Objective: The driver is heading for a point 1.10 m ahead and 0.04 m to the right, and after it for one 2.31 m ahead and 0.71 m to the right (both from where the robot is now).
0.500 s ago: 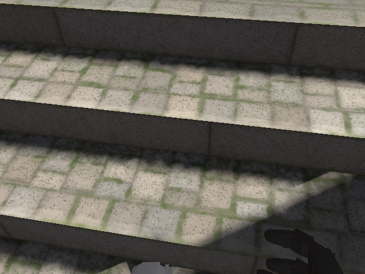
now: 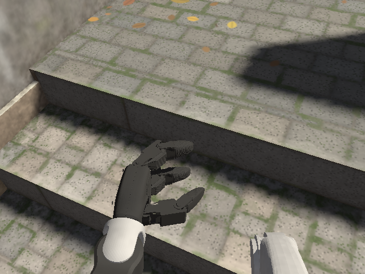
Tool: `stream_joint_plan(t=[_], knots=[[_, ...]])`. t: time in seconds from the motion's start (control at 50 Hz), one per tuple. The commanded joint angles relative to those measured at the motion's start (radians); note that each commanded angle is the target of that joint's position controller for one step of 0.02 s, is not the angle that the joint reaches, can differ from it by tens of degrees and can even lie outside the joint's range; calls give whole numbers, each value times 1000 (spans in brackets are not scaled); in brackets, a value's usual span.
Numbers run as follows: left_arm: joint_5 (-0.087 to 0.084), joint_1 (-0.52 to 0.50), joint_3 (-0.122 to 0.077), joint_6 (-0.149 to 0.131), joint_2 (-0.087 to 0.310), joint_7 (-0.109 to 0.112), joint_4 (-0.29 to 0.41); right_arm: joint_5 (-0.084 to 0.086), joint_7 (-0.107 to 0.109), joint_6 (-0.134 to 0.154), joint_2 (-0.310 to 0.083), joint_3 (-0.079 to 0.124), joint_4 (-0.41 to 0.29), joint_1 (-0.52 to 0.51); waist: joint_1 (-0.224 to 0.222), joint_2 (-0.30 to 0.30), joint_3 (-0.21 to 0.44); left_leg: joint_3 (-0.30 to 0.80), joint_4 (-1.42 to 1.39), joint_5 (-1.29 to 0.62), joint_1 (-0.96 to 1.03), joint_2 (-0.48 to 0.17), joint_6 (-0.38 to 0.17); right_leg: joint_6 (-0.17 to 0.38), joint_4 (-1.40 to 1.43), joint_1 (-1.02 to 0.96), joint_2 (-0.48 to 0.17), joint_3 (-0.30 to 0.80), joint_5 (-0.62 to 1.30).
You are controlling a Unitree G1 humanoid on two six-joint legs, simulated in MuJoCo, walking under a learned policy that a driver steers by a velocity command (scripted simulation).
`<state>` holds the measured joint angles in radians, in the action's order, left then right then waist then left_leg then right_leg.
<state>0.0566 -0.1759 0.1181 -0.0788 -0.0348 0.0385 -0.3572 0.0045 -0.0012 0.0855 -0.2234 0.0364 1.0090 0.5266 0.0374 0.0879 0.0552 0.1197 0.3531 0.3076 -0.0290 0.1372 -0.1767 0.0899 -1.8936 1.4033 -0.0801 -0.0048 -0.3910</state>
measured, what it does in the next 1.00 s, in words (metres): climbs: right foot 0.16 m higher, then left foot 0.16 m higher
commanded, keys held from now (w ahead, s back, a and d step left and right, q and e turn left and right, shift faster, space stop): w+shift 0.54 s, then w+e+shift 0.42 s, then e+shift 0.04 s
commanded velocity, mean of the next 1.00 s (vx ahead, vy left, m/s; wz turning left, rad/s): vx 0.99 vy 0.00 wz -0.10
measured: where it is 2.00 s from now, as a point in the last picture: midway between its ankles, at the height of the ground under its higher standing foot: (190, 29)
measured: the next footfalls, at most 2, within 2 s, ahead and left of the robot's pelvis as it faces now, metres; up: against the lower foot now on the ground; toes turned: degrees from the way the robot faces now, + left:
right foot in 0.08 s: +0.25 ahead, -0.15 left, +0.16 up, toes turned +0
left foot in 0.48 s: +0.65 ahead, +0.10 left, +0.33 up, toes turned +10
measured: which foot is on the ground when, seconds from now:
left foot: down 0.00-0.08, up 0.10-0.46, down 0.48-0.98, up 1.00-1.00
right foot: up 0.00-0.06, down 0.08-0.50, up 0.52-0.96, down 0.98-1.00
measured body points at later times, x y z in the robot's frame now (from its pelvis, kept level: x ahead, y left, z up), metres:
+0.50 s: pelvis +0.45 +0.00 +0.19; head +0.50 -0.01 +0.64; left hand +0.28 +0.20 +0.07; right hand +0.77 -0.09 +0.17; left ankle +0.61 +0.09 -0.41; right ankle +0.23 -0.16 -0.52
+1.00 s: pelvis +0.90 +0.01 +0.36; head +0.90 +0.04 +0.81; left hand +1.19 +0.11 +0.31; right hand +0.77 -0.20 +0.23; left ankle +0.66 +0.11 -0.30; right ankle +0.99 -0.04 -0.25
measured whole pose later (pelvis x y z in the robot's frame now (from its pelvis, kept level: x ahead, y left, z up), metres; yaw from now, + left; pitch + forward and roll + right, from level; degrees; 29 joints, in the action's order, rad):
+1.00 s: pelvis +0.90 +0.01 +0.36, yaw -9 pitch +3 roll -2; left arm 0.01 -0.04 0.04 -0.02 0.10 -0.02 -0.58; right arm -0.01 0.02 0.11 -0.14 0.02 0.93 0.62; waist 0.06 -0.03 0.07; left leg -0.21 0.77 0.11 0.01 -0.10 -0.01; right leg 0.23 -1.28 0.86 0.11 -0.19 -0.53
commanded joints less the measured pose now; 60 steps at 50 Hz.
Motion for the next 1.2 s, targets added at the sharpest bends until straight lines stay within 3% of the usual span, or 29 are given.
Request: stream_joint_plan(t=[0.02, 0.06, 0.08, 0.1, 0.12, 0.18, 0.22, 0.3, 0.38, 0.42, 0.46, 0.48, 0.5, 0.52, 0.56, 0.6, 0.68, 0.74, 0.8, 0.88, 0.92, 0.96, 0.98, 1.0, 1.02, 1.08, 1.1, 1.14, 1.2], knots=[[-19, 208, -57, -5, 135, 0, -49, 50, 18, 34, -189, 45, -152, -108, -130, -144, 212, 84, -95, -1467, -588, -169, -67, 16, 419, -1240, 115, -174, 67], [-54, 462, -130, 0, 276, 9, -103, 28, 13, 73, -324, 108, -213, -202, -313, 44, 345, 151, 383, -1896, -243, -228, -30, -3, 840, -1286, 138, -103, -75], [-50, 577, -171, -11, 372, 11, -177, -5, -7, 97, -263, 109, -240, -296, -366, -32, 349, 144, 754, -1487, -290, -145, 7, 39, 1023, -1385, 99, 43, -117], [-30, 607, -199, -12, 454, 4, -264, -20, -35, 119, -33, 59, -300, -308, -262, -375, 309, 86, 1205, -180, -605, 62, 81, 173, 1195, -1486, -140, 518, 314], [-15, 502, -209, -6, 424, -7, -256, -23, -50, 106, 13, 50, -346, -148, -142, -332, 362, 126, 1475, -140, -764, 30, 60, 253, 1457, -1464, -275, 933, 97], [-27, 469, -162, -45, 173, -38, -447, -81, -32, 49, 131, -13, -465, -404, -54, -34, -39, 73, 1754, -160, -1085, -60, 1, 141, 1494, -1187, -209, 624, -254], [-27, 577, -154, -62, 121, -46, -585, -50, -17, -7, 204, -49, -490, -432, -12, -93, -125, 99, 1889, -18, -1242, -67, -20, 72, 1525, -1145, -161, 334, -39], [-23, 498, -157, -97, 221, -57, -599, -17, 9, -53, 108, -37, -571, -573, 64, -110, -239, 2, 1585, 73, -1155, -71, 23, 30, 1763, -933, -125, 24, 367], [-63, 792, -169, -85, 301, -14, -726, -32, 0, -42, 148, -75, -671, -800, -27, -117, -186, -201, 1398, 311, -1372, -169, -14, 65, 1898, -1352, -122, -60, 562], [-97, 726, -162, -70, 315, -3, -642, -3, -44, -24, 128, -86, -608, -705, -1, 2, 38, -396, 904, -47, -514, -129, -7, 111, 1924, -1070, -64, -118, 1091], [-80, 669, -230, -111, 602, -18, -557, 3, -20, -50, 17, -12, -534, -316, 179, -254, 349, -312, 843, 46, -116, -27, 22, 114, 1514, -1251, -169, -70, 1837], [-79, 586, -260, -117, 636, -31, -518, -10, -8, -74, -61, 25, -502, -182, 261, -289, 417, -243, 625, 131, -67, -16, 12, 81, 1225, -1352, -167, -42, 1871], [-96, 619, -248, -126, 537, -44, -496, -18, 6, -78, -177, 66, -464, -157, 226, -233, 462, 9, 527, 307, 77, -86, -44, 57, 901, -1187, -107, 23, 1622], [-97, 566, -225, -138, 392, -87, -406, -27, 12, -70, -256, 95, -429, -194, 171, 169, 461, 676, 89, 451, 126, -386, -207, -13, 228, -826, 219, 39, 413], [-48, 485, -196, -127, 248, -68, -290, -38, -8, -36, -143, 78, -364, -302, 62, -80, 348, 717, -4, 461, 41, -383, -158, 3, -137, -621, 150, 170, 305], [-3, 356, -138, -87, 132, -54, -193, -48, -6, 18, -6, 43, -208, -229, 7, -189, 71, 489, 36, 212, -134, -350, -98, 55, -181, -464, 87, 169, 221], [-41, 382, -114, -6, 122, -57, -228, -51, -6, 58, 123, -5, -90, -138, -68, -169, -65, 141, -49, 27, -251, -363, 3, 78, -221, -302, 55, 177, 114], [-54, 166, -77, 26, 27, -42, -143, -71, -13, 64, 77, -13, -20, -44, -53, -53, -148, 0, -138, -29, -273, -371, 15, 92, -445, -60, 120, 107, 8], [-55, -69, -54, 45, 38, -37, -36, -40, -9, 60, 45, -20, 10, -11, -78, -107, -229, -164, -307, -12, -339, -339, 111, 115, -117, -62, 82, 74, 19], [-45, -6, -75, 49, 120, -74, -93, 7, 33, 46, -69, -21, -31, 52, -85, -143, -110, -421, -317, -1137, -196, -301, 139, 137, 259, -511, 100, -273, -13], [-86, 77, -88, 65, 167, -57, -127, 14, 64, 57, -197, 10, -76, 94, -115, 33, 87, -396, -69, -1927, -122, -365, 112, 117, 453, -876, 220, -329, -49], [-55, 336, -152, 74, 279, -46, -202, -21, 50, 49, -290, 53, -184, -18, -218, 235, 153, -320, 450, -2197, 25, -445, 92, 151, 710, -951, 283, -210, -346], [-27, 441, -192, 54, 362, -51, -228, -4, 37, 43, -265, 65, -260, -115, -299, 144, 194, -300, 898, -1729, -170, -381, 98, 238, 942, -1187, 217, 63, -237], [-42, 335, -221, 32, 448, -44, -239, -14, -7, 60, -46, 22, -367, -193, -171, -270, 148, -259, 1369, -125, -690, -95, 159, 356, 1242, -1317, 1, 650, -47], [-44, 362, -241, 47, 492, -39, -223, -30, -19, 87, -57, 31, -465, -268, -162, -185, 220, -64, 1637, -119, -818, -60, 150, 405, 1408, -1359, -64, 977, 161], [-14, 382, -226, 7, 407, -28, -332, -34, 24, 70, 38, -13, -545, -272, -23, 44, -44, -19, 1722, 41, -977, -99, 153, 301, 1414, -1077, -45, 751, 362], [39, 568, -128, 13, 219, -99, -567, -119, -28, 3, 9, -55, -560, -377, -19, 80, 56, 105, 1823, 66, -1227, -64, 118, 300, 1311, -1217, -77, 600, 739], [8, 422, -145, -58, 279, -114, -536, -86, -28, 10, -42, -41, -574, -324, 120, -30, -19, -16, 1485, 149, -1060, -123, 132, 157, 1386, -993, 20, 330, 863], [6, 262, -182, -123, 422, -70, -454, -63, -3, 50, -75, -35, -579, -390, 126, -34, 25, -70, 1016, 26, -523, -143, 182, 62, 1421, -605, 253, 166, 524]])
